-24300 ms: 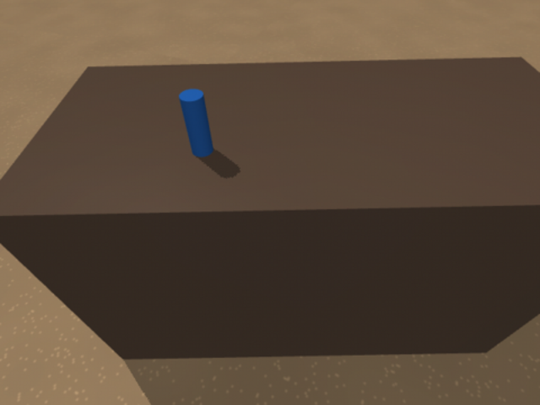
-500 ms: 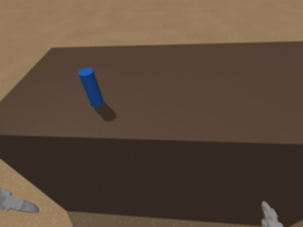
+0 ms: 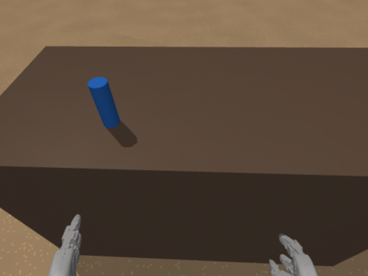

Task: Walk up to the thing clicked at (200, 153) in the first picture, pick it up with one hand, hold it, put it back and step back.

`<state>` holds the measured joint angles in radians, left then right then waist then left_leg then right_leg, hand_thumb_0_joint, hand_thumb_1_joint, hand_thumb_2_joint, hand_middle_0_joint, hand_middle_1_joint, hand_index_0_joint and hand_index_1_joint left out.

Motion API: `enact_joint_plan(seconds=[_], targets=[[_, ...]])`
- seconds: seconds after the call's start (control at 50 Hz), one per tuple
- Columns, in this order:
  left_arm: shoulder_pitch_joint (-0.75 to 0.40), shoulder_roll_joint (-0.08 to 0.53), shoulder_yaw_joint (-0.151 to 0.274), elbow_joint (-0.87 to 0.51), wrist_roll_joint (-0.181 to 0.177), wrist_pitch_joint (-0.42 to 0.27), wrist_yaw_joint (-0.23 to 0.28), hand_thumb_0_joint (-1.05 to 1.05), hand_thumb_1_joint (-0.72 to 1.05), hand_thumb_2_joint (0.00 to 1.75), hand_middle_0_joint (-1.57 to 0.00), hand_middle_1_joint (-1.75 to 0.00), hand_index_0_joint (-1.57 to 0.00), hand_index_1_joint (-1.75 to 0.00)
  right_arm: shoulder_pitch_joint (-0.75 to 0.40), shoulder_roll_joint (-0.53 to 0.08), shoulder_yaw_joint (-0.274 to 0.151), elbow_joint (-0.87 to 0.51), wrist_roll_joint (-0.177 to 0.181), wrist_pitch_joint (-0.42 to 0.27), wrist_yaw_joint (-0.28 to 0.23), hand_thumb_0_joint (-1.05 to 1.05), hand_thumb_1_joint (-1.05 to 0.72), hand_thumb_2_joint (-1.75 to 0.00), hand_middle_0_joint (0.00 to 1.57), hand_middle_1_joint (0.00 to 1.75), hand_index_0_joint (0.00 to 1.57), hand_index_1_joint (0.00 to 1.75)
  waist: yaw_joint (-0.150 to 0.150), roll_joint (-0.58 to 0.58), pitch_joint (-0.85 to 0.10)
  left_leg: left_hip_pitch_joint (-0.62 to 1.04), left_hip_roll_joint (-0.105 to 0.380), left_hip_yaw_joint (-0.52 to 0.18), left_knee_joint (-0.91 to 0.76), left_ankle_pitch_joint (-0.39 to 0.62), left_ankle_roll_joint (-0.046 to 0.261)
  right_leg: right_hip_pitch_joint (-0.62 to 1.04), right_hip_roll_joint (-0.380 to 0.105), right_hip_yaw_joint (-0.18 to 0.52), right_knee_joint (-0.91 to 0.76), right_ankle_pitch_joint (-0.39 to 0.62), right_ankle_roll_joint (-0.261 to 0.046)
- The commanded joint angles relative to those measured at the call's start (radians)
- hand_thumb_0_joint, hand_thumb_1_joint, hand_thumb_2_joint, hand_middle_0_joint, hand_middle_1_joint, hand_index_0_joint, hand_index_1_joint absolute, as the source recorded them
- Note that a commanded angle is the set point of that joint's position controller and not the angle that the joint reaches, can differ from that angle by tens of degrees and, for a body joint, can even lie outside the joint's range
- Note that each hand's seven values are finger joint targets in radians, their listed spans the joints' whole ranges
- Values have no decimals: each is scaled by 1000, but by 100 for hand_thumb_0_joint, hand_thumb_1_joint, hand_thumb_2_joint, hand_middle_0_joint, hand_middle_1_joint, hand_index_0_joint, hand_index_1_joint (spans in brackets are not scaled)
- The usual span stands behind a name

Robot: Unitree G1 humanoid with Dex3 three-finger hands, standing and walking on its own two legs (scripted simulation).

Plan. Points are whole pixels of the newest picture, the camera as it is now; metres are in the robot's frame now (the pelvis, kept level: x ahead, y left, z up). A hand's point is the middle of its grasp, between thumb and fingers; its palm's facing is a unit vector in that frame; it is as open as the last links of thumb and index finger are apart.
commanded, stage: home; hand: left
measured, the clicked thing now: (105, 104) +0.52 +0.23 +0.09
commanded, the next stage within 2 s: none
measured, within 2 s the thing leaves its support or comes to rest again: neither
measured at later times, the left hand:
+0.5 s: hand (117, 262) +0.19 +0.18 -0.10, palm faces +0.09 -0.97 -0.24, open 17.5 cm
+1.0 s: hand out of the picture +0.06 +0.27 -0.14, palm faces -0.05 -0.91 -0.42, open 17.6 cm
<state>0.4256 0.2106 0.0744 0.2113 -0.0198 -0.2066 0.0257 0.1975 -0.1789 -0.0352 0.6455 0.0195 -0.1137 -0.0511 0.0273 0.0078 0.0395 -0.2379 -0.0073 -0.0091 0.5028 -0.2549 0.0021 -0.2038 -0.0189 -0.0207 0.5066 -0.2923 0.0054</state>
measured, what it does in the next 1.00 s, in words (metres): stands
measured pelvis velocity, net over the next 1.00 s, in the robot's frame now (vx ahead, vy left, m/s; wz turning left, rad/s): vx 0.00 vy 0.00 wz -0.01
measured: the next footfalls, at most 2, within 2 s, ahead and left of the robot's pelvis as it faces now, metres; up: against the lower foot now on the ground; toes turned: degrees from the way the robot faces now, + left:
none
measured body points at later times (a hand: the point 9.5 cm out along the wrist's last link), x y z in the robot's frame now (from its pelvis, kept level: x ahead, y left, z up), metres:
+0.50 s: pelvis +0.01 +0.00 +0.00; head +0.03 +0.00 +0.45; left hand +0.18 +0.23 -0.08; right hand +0.14 -0.24 -0.11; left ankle +0.01 +0.12 -0.74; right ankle -0.01 -0.12 -0.74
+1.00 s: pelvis +0.00 +0.00 +0.01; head -0.01 -0.01 +0.46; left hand +0.07 +0.31 -0.11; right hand +0.07 -0.30 -0.13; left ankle +0.01 +0.12 -0.74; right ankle -0.01 -0.12 -0.74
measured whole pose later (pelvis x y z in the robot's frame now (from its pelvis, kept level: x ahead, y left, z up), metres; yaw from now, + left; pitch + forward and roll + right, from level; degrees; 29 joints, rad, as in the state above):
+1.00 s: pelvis +0.00 +0.00 +0.01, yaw -1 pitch -2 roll +0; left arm 0.20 0.38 -0.02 1.04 0.02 -0.02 0.02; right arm 0.18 -0.36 -0.01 1.03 -0.02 0.01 0.02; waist 0.00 0.03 0.02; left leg -0.17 0.00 0.00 0.41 -0.21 0.00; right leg -0.13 -0.01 -0.01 0.41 -0.24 0.00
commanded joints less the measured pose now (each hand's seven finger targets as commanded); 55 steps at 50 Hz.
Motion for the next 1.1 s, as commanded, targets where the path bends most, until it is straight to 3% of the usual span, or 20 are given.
enact_joint_plan(seconds=[0.0,0.02,0.04,0.06,0.08,0.12,0.2,0.24,0.3,0.36,0.54,0.56,0.58,0.64,0.78,0.92,0.96,1.0,1.04,1.08], targets=[[-92,107,15,-21,7,-32,9,0,-60,3,-4,-5,-5,-5,-71,-91,-9,-140,-7,-47,-13,0,-90,-90,20,30,20,30,-16,12,-138,67,3,32,-55,216,11,-15,7,-25,-65,234,-12],[-134,100,3,10,6,-24,9,0,-58,4,-5,-5,-5,-5,-66,-112,-23,-140,-7,-43,-14,0,-90,-90,20,30,20,30,-32,1,-123,60,6,32,-61,189,11,-29,10,-25,-66,214,-13],[-168,187,144,-36,9,-31,47,0,-59,4,-4,-5,-5,-5,-37,-178,-22,-76,-16,-39,-18,0,-90,-90,20,30,20,30,7,25,-131,59,4,23,-54,172,1,-7,23,-28,-62,185,-19],[-156,115,38,47,17,-18,42,0,-60,3,-4,-4,-4,-4,-47,-162,-8,-83,-14,-37,-16,0,-89,-90,20,30,20,30,-22,50,-101,51,4,27,-57,146,-2,-32,23,-24,-66,161,-23],[-168,83,3,77,16,-8,40,0,-58,4,-5,-5,-5,-5,-56,-150,-4,-93,-15,-41,-17,0,-89,-90,20,30,20,30,-28,24,-105,48,4,28,-51,150,0,-32,23,-24,-64,168,-21],[-200,97,21,101,16,-1,52,0,-55,6,-5,-5,-5,-5,-53,-143,0,-90,-13,-35,-18,0,-90,-90,20,30,20,30,-22,32,-125,39,-2,36,-40,153,2,-26,17,-19,-62,180,-20],[-256,80,-13,135,16,17,63,0,-58,4,-5,-5,-5,-5,-51,-152,0,-86,-14,-27,-18,0,-89,-90,20,30,20,30,-24,51,-160,56,10,31,-32,206,-7,-20,28,-25,-40,221,-24],[-255,94,0,135,16,29,74,0,-58,4,-5,-5,-5,-5,-50,-159,-4,-89,-12,-26,-18,0,-89,-90,20,30,20,30,-17,44,-182,63,13,30,-34,220,-8,-5,32,-27,-37,233,-27],[-240,56,-39,166,13,47,78,0,-59,3,-4,-4,-4,-5,-50,-162,-6,-94,-11,-23,-14,0,-89,-90,20,30,20,30,-20,16,-156,46,19,27,-38,218,-10,-5,38,-31,-43,226,-25],[-224,62,-28,174,13,54,80,0,-57,4,-5,-5,-5,-5,-54,-154,-2,-98,-9,-12,-15,0,-89,-90,20,30,20,30,-6,-26,-149,28,7,43,-32,205,3,6,26,-20,-57,233,-15],[-240,78,-13,178,11,75,82,0,-57,4,-5,-5,-5,-5,-45,-162,-5,-99,-5,11,-11,0,-89,-90,20,30,20,30,-22,-24,-139,37,7,49,-32,221,3,1,26,-15,-54,255,-12],[-170,299,12,372,75,104,55,0,-55,5,-5,-5,-5,-5,-18,-300,-52,8,-77,44,15,0,-90,-90,20,30,20,30,-27,32,-181,95,95,-41,46,379,21,-9,-95,87,-4,457,-42],[-154,312,21,383,75,117,45,0,-57,4,-5,-5,-5,-5,-11,-300,-54,18,-71,63,25,0,-90,-90,20,30,20,30,-22,31,-236,103,96,-39,55,446,33,45,-102,88,21,529,-53],[-202,265,-18,435,54,124,24,0,-61,1,-4,-4,-4,-4,-20,-286,-40,53,-47,73,41,0,-90,-90,20,30,20,30,-30,2,-200,96,106,-59,12,393,37,30,-92,82,-10,444,-43],[-278,315,-49,614,49,136,8,0,-58,4,-5,-5,-5,-5,-79,-310,-23,189,-43,87,57,0,-89,-90,20,30,20,30,-40,-12,-54,91,104,-76,-94,203,25,-29,-95,107,-133,224,-43],[-293,352,-60,748,42,150,3,0,-59,3,-5,-5,-4,-5,-96,-347,-10,309,-41,95,58,0,-89,-90,20,30,20,30,-31,-16,-49,102,111,-94,-163,169,24,35,-100,114,-190,182,-41],[-299,366,-58,776,41,157,2,0,-59,3,-4,-5,-4,-5,-86,-358,-7,335,-43,96,56,0,-90,-90,20,30,20,30,-31,0,-39,83,110,-97,-203,90,22,37,-91,112,-204,104,-36],[-295,373,-60,802,41,157,1,0,-58,4,-5,-5,-5,-5,-95,-364,-7,354,-40,97,56,0,-89,-90,20,30,20,30,-30,-13,-45,121,110,-98,-196,112,22,23,-102,123,-224,116,-38],[-302,380,-57,820,38,162,0,0,-60,3,-4,-4,-4,-4,-79,-376,-4,376,-42,97,55,0,-89,-90,20,30,20,30,-33,8,-18,89,110,-104,-227,51,20,22,-93,121,-233,53,-35],[-293,382,-59,836,38,162,-1,0,-57,4,-5,-5,-5,-5,-89,-376,-5,384,-43,95,55,0,-89,-90,20,30,20,30,-27,-6,-49,116,115,-105,-219,95,25,45,-101,123,-233,102,-37]])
